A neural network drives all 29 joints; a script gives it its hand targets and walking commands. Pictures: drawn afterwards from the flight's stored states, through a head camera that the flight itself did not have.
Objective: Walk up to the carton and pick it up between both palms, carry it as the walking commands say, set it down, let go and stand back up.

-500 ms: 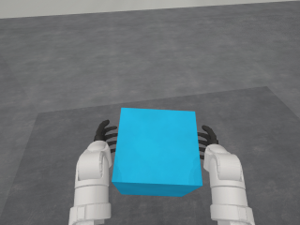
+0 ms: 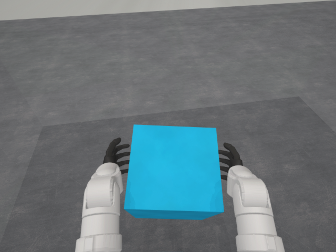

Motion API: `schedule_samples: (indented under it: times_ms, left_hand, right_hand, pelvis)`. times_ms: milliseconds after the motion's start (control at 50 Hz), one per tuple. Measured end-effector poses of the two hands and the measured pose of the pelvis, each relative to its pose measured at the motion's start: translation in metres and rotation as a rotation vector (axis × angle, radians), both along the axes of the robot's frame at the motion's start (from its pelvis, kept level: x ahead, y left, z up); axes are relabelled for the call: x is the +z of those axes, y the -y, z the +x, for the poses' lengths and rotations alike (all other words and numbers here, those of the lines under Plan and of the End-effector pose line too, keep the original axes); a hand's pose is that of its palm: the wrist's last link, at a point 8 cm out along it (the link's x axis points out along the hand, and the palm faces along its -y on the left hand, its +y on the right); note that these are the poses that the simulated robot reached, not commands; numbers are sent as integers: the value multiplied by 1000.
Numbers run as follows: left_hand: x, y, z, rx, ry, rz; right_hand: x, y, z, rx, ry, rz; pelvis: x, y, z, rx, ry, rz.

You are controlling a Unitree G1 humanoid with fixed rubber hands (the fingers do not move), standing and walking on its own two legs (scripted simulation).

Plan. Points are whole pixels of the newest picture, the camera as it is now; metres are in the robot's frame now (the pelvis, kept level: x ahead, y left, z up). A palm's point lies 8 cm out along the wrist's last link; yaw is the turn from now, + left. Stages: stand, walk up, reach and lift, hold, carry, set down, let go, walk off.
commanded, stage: carry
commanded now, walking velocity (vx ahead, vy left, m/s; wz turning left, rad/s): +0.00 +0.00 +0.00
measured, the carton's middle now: (171, 177) +0.34 +0.01 -0.04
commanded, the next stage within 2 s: hold in 0.16 s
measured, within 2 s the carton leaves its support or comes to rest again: neither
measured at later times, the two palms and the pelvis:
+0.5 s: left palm (114, 178) +0.27 +0.14 +0.07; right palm (244, 175) +0.28 -0.16 +0.06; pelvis -0.01 -0.02 +0.01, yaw +4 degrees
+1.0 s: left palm (115, 176) +0.28 +0.14 +0.06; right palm (242, 171) +0.30 -0.16 +0.05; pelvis -0.01 -0.03 +0.01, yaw +4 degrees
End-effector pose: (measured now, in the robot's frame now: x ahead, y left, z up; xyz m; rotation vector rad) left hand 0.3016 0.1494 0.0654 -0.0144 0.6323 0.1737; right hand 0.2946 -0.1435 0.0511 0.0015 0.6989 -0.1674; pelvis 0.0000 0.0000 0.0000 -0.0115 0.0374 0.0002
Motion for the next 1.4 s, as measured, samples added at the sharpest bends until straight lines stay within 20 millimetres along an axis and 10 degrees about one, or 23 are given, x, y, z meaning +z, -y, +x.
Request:
schedule_samples:
  times_ms: [840, 1400]
  left_hand:
    - [9, 20, -30, 18, 29, -12]
    - [-50, 8, 3, 14, -32, -21]
  right_hand:
    - [12, 23, -9, 45, 35, 39]
    - [-48, 14, 20, 74, -30, 32]
  pelvis:
    - [8, 33, -23, 74, 149, 9]
    - [9, 25, 7, 75, 66, 1]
